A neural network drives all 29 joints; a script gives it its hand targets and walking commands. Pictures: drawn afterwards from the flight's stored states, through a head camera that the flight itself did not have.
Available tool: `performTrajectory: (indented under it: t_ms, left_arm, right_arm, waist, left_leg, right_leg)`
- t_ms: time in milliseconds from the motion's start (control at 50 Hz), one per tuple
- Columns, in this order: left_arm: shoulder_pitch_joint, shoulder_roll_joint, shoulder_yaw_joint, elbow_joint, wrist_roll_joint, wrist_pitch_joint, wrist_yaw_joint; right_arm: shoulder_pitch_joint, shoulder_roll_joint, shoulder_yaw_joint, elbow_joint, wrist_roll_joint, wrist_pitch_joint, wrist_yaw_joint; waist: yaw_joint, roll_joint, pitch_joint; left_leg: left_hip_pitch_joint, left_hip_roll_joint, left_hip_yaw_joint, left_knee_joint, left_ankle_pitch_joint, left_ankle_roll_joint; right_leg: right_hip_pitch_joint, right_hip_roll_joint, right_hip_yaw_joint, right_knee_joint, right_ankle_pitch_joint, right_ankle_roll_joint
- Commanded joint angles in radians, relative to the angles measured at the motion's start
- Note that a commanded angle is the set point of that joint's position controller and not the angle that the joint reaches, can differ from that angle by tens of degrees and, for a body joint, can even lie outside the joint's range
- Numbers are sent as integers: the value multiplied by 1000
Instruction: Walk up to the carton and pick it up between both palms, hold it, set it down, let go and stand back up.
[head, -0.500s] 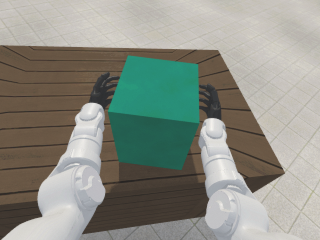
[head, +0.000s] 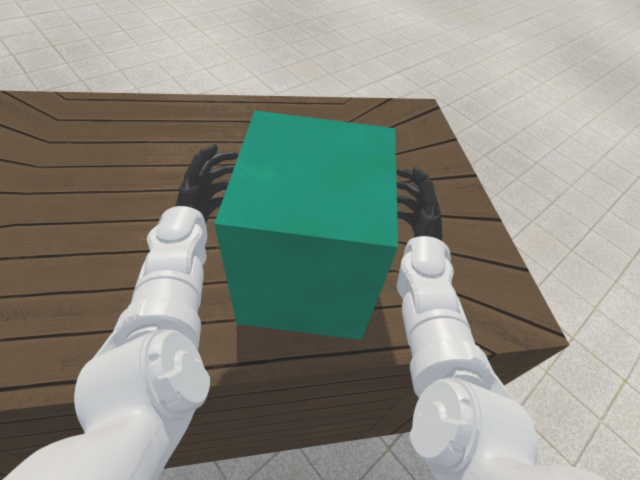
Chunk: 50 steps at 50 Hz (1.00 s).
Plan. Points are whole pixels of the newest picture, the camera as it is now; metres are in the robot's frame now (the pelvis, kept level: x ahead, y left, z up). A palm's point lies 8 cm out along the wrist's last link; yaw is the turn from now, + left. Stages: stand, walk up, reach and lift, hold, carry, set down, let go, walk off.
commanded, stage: set down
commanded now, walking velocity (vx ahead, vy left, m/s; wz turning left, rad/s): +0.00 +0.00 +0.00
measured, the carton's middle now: (311, 231) +0.45 -0.04 +0.00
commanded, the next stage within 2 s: none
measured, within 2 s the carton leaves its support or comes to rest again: rests again in 0.64 s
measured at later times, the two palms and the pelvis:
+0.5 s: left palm (193, 233) +0.45 +0.12 +0.01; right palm (413, 258) +0.38 -0.18 +0.03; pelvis -0.01 +0.00 -0.01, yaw +0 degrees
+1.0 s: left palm (171, 246) +0.42 +0.15 +0.03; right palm (405, 273) +0.36 -0.16 +0.03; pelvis -0.04 +0.01 -0.01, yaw -1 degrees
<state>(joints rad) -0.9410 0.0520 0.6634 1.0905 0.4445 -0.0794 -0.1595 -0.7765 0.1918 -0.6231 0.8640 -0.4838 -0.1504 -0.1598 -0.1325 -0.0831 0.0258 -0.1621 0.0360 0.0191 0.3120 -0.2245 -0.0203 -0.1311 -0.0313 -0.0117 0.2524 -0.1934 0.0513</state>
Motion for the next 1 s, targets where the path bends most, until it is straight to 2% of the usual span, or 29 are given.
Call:
performTrajectory:
  t_ms: [0,40,120,180,220,280,320,380,440,480,520,540,600,620,640,660,700,760,780,860,900,980]
  left_arm:
    - [-464,-264,-119,28,72,-15,-82]
    - [-460,-263,-106,47,78,-12,-86]
    - [-449,-243,-109,41,79,-10,-81]
    - [-438,-109,-94,63,61,-13,-52]
    - [-462,-23,-93,80,42,-18,-27]
    - [-447,146,-158,87,-42,-31,37]
    - [-443,281,-242,89,-153,-58,91]
    - [-513,310,-386,163,-315,-109,132]
    - [-577,303,-485,205,-414,-180,151]
    - [-597,310,-499,229,-441,-230,153]
    - [-614,338,-481,230,-425,-266,162]
    - [-612,350,-475,214,-427,-283,167]
    - [-630,365,-488,288,-415,-285,173]
    - [-624,357,-505,295,-419,-282,175]
    - [-639,355,-522,307,-433,-283,174]
    - [-626,342,-545,292,-451,-283,175]
    - [-611,336,-569,327,-472,-278,168]
    - [-566,341,-585,351,-497,-283,158]
    - [-521,328,-594,355,-501,-281,153]
    - [-464,341,-572,415,-495,-273,136]
    - [-465,334,-589,369,-512,-280,132]
    - [-462,339,-593,337,-517,-291,126]
  right_arm:
    - [-352,456,167,67,-58,-1,164]
    - [-344,467,169,71,-60,2,165]
    - [-331,440,172,82,-41,7,163]
    - [-315,272,157,93,-13,2,144]
    - [-311,196,144,110,-2,8,124]
    - [-311,4,186,148,100,-3,74]
    - [-317,-155,229,183,198,-22,33]
    - [-394,-136,320,198,305,-52,0]
    - [-430,-89,349,195,356,-106,-32]
    - [-435,-82,362,181,373,-138,-35]
    - [-422,-123,357,221,391,-171,-34]
    - [-421,-147,365,213,407,-185,-34]
    - [-442,-208,364,314,424,-207,-31]
    - [-454,-232,352,338,432,-215,-32]
    - [-475,-239,350,343,437,-217,-34]
    - [-474,-253,349,355,448,-230,-38]
    - [-466,-263,367,398,470,-240,-41]
    - [-439,-269,400,406,497,-254,-44]
    - [-415,-271,423,414,508,-265,-45]
    - [-383,-292,468,438,537,-268,-56]
    - [-370,-290,484,422,559,-272,-66]
    - [-355,-301,486,421,572,-276,-81]
  waist:
    - [37,94,-307]
    - [41,83,-284]
    - [47,98,-279]
    - [48,99,-275]
    - [39,97,-252]
    - [20,113,-276]
    - [7,128,-329]
    - [-8,97,-463]
    - [-27,128,-734]
    - [-3,154,-917]
    - [17,218,-1038]
    - [37,237,-1102]
    - [38,301,-1033]
    - [23,307,-999]
    - [29,306,-992]
    - [11,310,-979]
    - [3,300,-914]
    - [15,273,-910]
    - [9,264,-888]
    - [22,198,-798]
    - [14,201,-814]
    - [3,217,-791]
  left_leg:
    - [-65,-64,127,-36,244,49]
    - [-82,-68,128,-39,219,55]
    - [-76,-66,126,-34,216,57]
    - [-53,-66,125,-24,262,47]
    - [-66,-68,125,-22,248,44]
    - [-84,-63,117,6,251,38]
    - [-117,-55,108,33,261,26]
    - [-232,-58,108,86,236,23]
    - [-310,-55,108,150,277,6]
    - [-313,-50,102,191,358,-4]
    - [-265,-47,91,221,476,-26]
    - [-232,-45,93,235,537,-33]
    - [-171,-37,70,266,635,-67]
    - [-148,-33,59,276,645,-79]
    - [-142,-33,61,282,653,-84]
    - [-115,-33,55,290,661,-94]
    - [-94,-35,50,295,679,-105]
    - [-79,-37,51,308,694,-104]
    - [-61,-36,42,309,705,-103]
    - [-139,-46,47,280,595,-80]
    - [-135,-51,43,274,567,-76]
    - [-129,-55,35,271,513,-73]
  right_leg:
    - [197,26,-77,98,524,65]
    - [206,23,-73,93,519,64]
    - [197,26,-68,97,509,61]
    - [175,35,-70,97,509,58]
    - [150,32,-66,93,480,57]
    - [124,45,-53,108,495,51]
    - [99,51,-45,124,486,43]
    - [84,34,-23,177,578,39]
    - [92,20,-11,239,696,36]
    - [87,17,-13,276,778,33]
    - [63,23,-18,296,816,22]
    - [53,27,-19,303,839,19]
    - [-51,44,-37,294,797,6]
    - [-85,51,-45,286,763,1]
    - [-107,53,-49,275,740,-5]
    - [-124,57,-55,271,731,-8]
    - [-155,65,-62,254,703,-15]
    - [-176,68,-65,241,680,-16]
    - [-167,72,-68,246,702,-13]
    - [-112,66,-55,242,667,-9]
    - [-103,64,-50,242,668,-8]
    - [-139,72,-56,231,585,-16]
